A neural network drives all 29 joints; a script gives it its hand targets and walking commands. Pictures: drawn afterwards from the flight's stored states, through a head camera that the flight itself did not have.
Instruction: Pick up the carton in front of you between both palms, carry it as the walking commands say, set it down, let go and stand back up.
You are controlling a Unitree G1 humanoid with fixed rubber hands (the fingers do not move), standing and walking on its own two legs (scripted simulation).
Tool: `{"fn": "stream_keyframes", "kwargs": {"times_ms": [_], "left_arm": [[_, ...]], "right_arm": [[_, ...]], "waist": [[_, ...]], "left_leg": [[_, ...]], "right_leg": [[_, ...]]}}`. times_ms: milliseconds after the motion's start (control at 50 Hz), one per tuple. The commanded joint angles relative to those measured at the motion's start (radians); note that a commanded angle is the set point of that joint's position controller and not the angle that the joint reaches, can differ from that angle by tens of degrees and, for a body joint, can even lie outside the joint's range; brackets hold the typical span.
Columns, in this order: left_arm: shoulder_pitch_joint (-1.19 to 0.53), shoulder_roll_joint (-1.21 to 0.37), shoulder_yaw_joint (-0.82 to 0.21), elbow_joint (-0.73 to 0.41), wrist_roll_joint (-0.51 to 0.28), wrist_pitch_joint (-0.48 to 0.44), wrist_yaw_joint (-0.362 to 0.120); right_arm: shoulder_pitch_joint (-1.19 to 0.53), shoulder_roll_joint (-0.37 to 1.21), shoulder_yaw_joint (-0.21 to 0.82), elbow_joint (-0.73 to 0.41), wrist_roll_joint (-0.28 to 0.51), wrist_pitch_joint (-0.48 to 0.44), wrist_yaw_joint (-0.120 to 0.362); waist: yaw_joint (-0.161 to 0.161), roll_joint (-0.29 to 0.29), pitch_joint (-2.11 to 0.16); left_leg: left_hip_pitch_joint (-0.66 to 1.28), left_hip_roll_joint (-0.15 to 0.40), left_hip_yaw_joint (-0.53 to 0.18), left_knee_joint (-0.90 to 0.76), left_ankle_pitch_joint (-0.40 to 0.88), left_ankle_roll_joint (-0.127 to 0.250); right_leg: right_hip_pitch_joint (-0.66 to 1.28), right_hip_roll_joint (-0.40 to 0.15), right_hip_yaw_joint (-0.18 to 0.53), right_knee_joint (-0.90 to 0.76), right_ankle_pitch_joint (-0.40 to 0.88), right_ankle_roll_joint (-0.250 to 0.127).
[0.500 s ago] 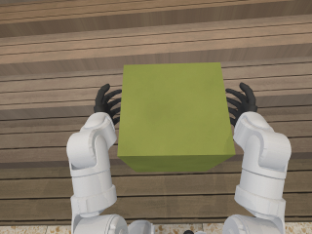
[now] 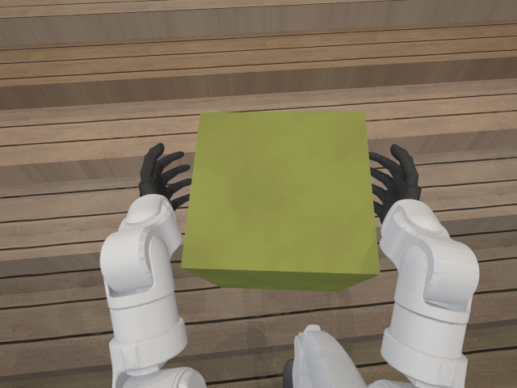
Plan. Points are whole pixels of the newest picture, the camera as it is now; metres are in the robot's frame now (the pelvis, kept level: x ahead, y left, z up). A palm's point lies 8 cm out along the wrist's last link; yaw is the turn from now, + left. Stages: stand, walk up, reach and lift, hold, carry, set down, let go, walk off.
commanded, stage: carry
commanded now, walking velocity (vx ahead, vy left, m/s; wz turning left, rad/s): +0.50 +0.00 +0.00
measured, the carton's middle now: (279, 215) +0.37 -0.02 +0.06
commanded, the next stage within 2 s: none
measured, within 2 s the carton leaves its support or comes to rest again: neither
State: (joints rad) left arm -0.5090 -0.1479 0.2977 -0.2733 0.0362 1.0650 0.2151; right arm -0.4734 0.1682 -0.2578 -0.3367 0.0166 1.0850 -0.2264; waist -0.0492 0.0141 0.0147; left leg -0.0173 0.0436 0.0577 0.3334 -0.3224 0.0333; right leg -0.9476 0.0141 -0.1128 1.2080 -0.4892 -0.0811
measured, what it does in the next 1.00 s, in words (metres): climbs: right foot 0.10 m higher, then left foot 0.11 m higher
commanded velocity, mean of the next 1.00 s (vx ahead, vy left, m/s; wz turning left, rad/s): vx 0.50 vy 0.00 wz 0.00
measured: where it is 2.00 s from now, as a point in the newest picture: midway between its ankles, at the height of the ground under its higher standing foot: (244, 141)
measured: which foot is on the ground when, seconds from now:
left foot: down 0.00-0.04, up 0.06-0.72, down 0.74-1.00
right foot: up 0.00-0.00, down 0.02-0.76, up 0.78-1.00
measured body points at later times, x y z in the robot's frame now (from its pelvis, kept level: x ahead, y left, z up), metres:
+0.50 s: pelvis +0.17 -0.01 +0.10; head +0.16 -0.03 +0.55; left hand +0.51 +0.16 +0.26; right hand +0.53 -0.16 +0.24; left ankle +0.20 +0.12 -0.39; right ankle +0.16 -0.08 -0.64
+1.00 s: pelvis +0.42 +0.07 +0.19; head +0.45 +0.07 +0.64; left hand +0.78 +0.21 +0.31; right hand +0.76 -0.10 +0.32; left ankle +0.44 +0.15 -0.53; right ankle +0.42 -0.05 -0.37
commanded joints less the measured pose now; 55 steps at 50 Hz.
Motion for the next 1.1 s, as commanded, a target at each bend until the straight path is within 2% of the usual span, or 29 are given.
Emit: {"fn": "stream_keyframes", "kwargs": {"times_ms": [0, 20, 40, 60, 100, 140, 200, 240, 300, 340, 360, 440, 500, 540, 580, 620, 640, 680, 700, 720, 740, 760, 780, 820, 900, 960, 980, 1020, 1080], "left_arm": [[-0.506, -0.616, -0.629, -0.024, -0.171, 0.004, -0.012], [-0.513, -0.637, -0.650, -0.005, -0.178, 0.001, -0.021], [-0.530, -0.619, -0.669, 0.015, -0.193, -0.012, -0.020], [-0.516, -0.676, -0.701, 0.007, -0.204, -0.013, -0.024], [-0.600, -0.747, -0.731, -0.028, -0.238, -0.029, -0.034], [-0.604, -0.823, -0.749, 0.029, -0.255, -0.030, -0.054], [-0.664, -0.837, -0.766, -0.004, -0.277, -0.046, -0.075], [-0.636, -0.804, -0.747, 0.019, -0.265, -0.046, -0.074], [-0.577, -0.727, -0.689, 0.058, -0.237, -0.028, -0.055], [-0.559, -0.671, -0.647, 0.073, -0.218, -0.008, -0.040], [-0.553, -0.647, -0.626, 0.081, -0.203, 0.002, -0.032], [-0.614, -0.608, -0.575, 0.103, -0.203, 0.038, -0.017], [-0.669, -0.602, -0.550, 0.107, -0.209, 0.051, -0.015], [-0.668, -0.584, -0.516, 0.125, -0.204, 0.056, -0.017], [-0.672, -0.584, -0.498, 0.140, -0.193, 0.053, -0.017], [-0.644, -0.605, -0.488, 0.188, -0.176, 0.058, -0.021], [-0.624, -0.591, -0.467, 0.201, -0.159, 0.054, -0.024], [-0.643, -0.633, -0.478, 0.205, -0.154, 0.049, -0.029], [-0.648, -0.632, -0.473, 0.182, -0.145, 0.042, -0.030], [-0.685, -0.642, -0.477, 0.160, -0.143, 0.035, -0.030], [-0.680, -0.671, -0.478, 0.146, -0.139, 0.025, -0.031], [-0.668, -0.658, -0.484, 0.129, -0.135, 0.016, -0.031], [-0.702, -0.687, -0.502, 0.126, -0.150, 0.008, -0.030], [-0.733, -0.708, -0.521, 0.052, -0.163, -0.009, -0.037], [-0.726, -0.673, -0.577, -0.026, -0.171, -0.018, -0.028], [-0.634, -0.634, -0.596, 0.009, -0.167, 0.006, -0.017], [-0.618, -0.625, -0.596, 0.026, -0.168, 0.019, -0.012], [-0.609, -0.594, -0.591, 0.031, -0.185, 0.040, -0.005], [-0.630, -0.559, -0.556, 0.055, -0.171, 0.068, 0.006]], "right_arm": [[-0.567, 0.603, 0.637, 0.022, 0.186, -0.023, 0.056], [-0.546, 0.595, 0.620, 0.045, 0.155, -0.024, 0.050], [-0.485, 0.626, 0.604, 0.084, 0.129, -0.017, 0.054], [-0.489, 0.633, 0.573, 0.082, 0.109, -0.024, 0.050], [-0.544, 0.664, 0.552, 0.068, 0.108, -0.039, 0.065], [-0.556, 0.676, 0.534, 0.092, 0.075, -0.052, 0.061], [-0.566, 0.718, 0.566, 0.114, 0.078, -0.073, 0.063], [-0.565, 0.704, 0.577, 0.125, 0.081, -0.074, 0.058], [-0.564, 0.660, 0.580, 0.126, 0.085, -0.060, 0.038], [-0.583, 0.621, 0.566, 0.134, 0.091, -0.041, 0.026], [-0.587, 0.594, 0.549, 0.144, 0.091, -0.030, 0.022], [-0.635, 0.560, 0.501, 0.183, 0.095, 0.011, 0.003], [-0.701, 0.576, 0.496, 0.206, 0.109, 0.030, -0.009], [-0.734, 0.588, 0.500, 0.208, 0.112, 0.039, -0.015], [-0.740, 0.606, 0.506, 0.226, 0.115, 0.038, -0.017], [-0.737, 0.625, 0.517, 0.260, 0.109, 0.039, -0.017], [-0.742, 0.645, 0.527, 0.254, 0.109, 0.036, -0.012], [-0.746, 0.672, 0.526, 0.274, 0.117, 0.026, -0.008], [-0.742, 0.685, 0.532, 0.263, 0.120, 0.018, -0.004], [-0.737, 0.706, 0.538, 0.257, 0.120, 0.009, 0.003], [-0.746, 0.718, 0.559, 0.232, 0.131, -0.002, 0.005], [-0.730, 0.749, 0.572, 0.223, 0.133, -0.018, 0.006], [-0.750, 0.762, 0.587, 0.194, 0.151, -0.022, 0.014], [-0.843, 0.811, 0.662, 0.077, 0.230, -0.043, 0.045], [-0.794, 0.768, 0.687, 0.027, 0.264, -0.050, 0.069], [-0.695, 0.670, 0.644, 0.049, 0.222, -0.027, 0.055], [-0.680, 0.629, 0.618, 0.052, 0.206, -0.015, 0.047], [-0.614, 0.573, 0.569, 0.105, 0.172, 0.011, 0.030], [-0.619, 0.543, 0.533, 0.129, 0.147, 0.037, 0.019]], "waist": [[0.217, 0.166, -0.588], [0.216, 0.006, -0.586], [0.168, -0.323, -0.755], [0.130, -0.155, -0.811], [0.092, -0.034, -0.616], [0.093, -0.024, -0.497], [0.090, 0.005, -0.481], [0.105, -0.025, -0.481], [0.110, -0.102, -0.497], [0.135, -0.132, -0.467], [0.139, -0.098, -0.446], [0.144, -0.021, -0.357], [0.118, -0.072, -0.295], [0.124, -0.125, -0.284], [0.116, -0.142, -0.300], [0.107, -0.189, -0.324], [0.081, -0.228, -0.353], [-0.004, -0.289, -0.444], [-0.077, -0.286, -0.513], [-0.135, -0.181, -0.572], [-0.097, 0.100, -0.665], [-0.072, 0.328, -0.748], [-0.044, 0.246, -0.762], [-0.008, 0.077, -0.631], [0.006, 0.056, -0.536], [-0.003, 0.029, -0.508], [-0.023, 0.087, -0.491], [-0.055, 0.103, -0.442], [-0.045, 0.055, -0.334]], "left_leg": [[-0.108, 0.117, 0.055, 0.460, 1.416, 0.059], [-0.301, 0.004, 0.032, 0.808, 0.737, 0.014], [-0.467, -0.227, -0.065, 1.331, -0.045, -0.049], [-0.446, -0.161, -0.255, 1.459, -0.006, -0.001], [-0.626, -0.097, -0.201, 1.423, -0.022, 0.039], [-0.717, -0.043, -0.199, 1.347, -0.051, 0.067], [-0.740, -0.020, -0.069, 1.177, -0.065, 0.066], [-0.750, -0.022, -0.015, 1.049, -0.006, 0.061], [-0.876, -0.014, -0.004, 1.105, 0.038, 0.067], [-1.117, 0.000, -0.029, 1.368, -0.064, 0.071], [-1.223, 0.013, -0.056, 1.480, -0.113, 0.072], [-1.415, 0.054, -0.048, 1.619, -0.090, 0.044], [-1.370, 0.084, -0.023, 1.538, -0.039, 0.022], [-1.341, 0.081, 0.016, 1.465, -0.039, 0.011], [-1.225, 0.090, 0.036, 1.253, -0.093, 0.019], [-0.991, 0.067, 0.096, 1.016, -0.068, 0.042], [-0.809, 0.032, 0.129, 0.891, -0.025, 0.065], [-0.552, -0.080, 0.200, 0.754, 0.012, 0.095], [-0.409, -0.119, 0.214, 0.615, 0.025, 0.088], [-0.202, -0.137, 0.125, 0.434, 0.035, 0.087], [0.074, 0.140, -0.466, 0.196, 0.251, 0.187], [0.164, 0.294, -0.835, 0.079, 0.562, 0.354], [0.173, 0.275, -0.769, 0.147, 0.456, 0.350], [0.077, 0.240, -0.594, 0.185, 0.256, 0.263], [0.040, 0.211, -0.410, 0.092, 0.078, 0.218], [0.100, 0.214, -0.341, 0.069, 0.167, 0.216], [0.173, 0.232, -0.333, 0.060, 0.231, 0.238], [0.300, 0.267, -0.359, 0.039, 0.227, 0.267], [0.261, 0.249, -0.329, -0.045, 0.099, 0.229]], "right_leg": [[0.799, 0.106, -0.068, -0.458, 0.420, -0.019], [0.960, 0.003, 0.156, -0.663, 0.846, -0.112], [1.080, -0.363, 0.744, -0.785, 1.476, -0.322], [1.049, -0.330, 0.686, -0.707, 1.206, -0.335], [0.900, -0.289, 0.647, -0.740, 0.517, -0.257], [0.840, -0.258, 0.571, -0.778, 0.253, -0.217], [0.816, -0.235, 0.430, -0.838, 0.188, -0.192], [0.831, -0.218, 0.376, -0.855, 0.217, -0.188], [0.934, -0.253, 0.397, -0.840, 0.285, -0.219], [1.090, -0.295, 0.485, -0.866, 0.286, -0.268], [1.125, -0.311, 0.522, -0.865, 0.238, -0.272], [1.146, -0.308, 0.492, -0.894, 0.109, -0.216], [1.019, -0.260, 0.421, -0.937, 0.026, -0.181], [0.995, -0.233, 0.388, -0.970, 0.065, -0.179], [1.003, -0.216, 0.329, -1.030, 0.296, -0.178], [0.938, -0.204, 0.182, -1.055, 0.551, -0.149], [0.868, -0.187, 0.087, -1.019, 0.769, -0.124], [0.905, -0.190, 0.028, -0.812, 1.516, -0.092], [0.939, -0.196, -0.007, -0.600, 1.650, -0.057], [0.846, -0.166, 0.004, -0.332, 1.503, -0.033], [0.521, -0.047, 0.056, 0.011, 0.775, 0.058], [0.334, 0.102, 0.174, 0.400, 0.206, 0.075], [0.279, 0.058, 0.286, 0.590, 0.186, 0.041], [0.145, -0.011, 0.241, 0.584, 0.233, 0.009], [0.036, -0.060, 0.169, 0.487, 0.181, -0.009], [-0.063, -0.079, 0.113, 0.385, 0.193, -0.001], [-0.176, -0.069, 0.084, 0.505, 0.159, -0.002], [-0.413, -0.084, 0.078, 0.653, 0.064, -0.008], [-0.543, -0.123, 0.059, 0.675, 0.010, -0.007]]}}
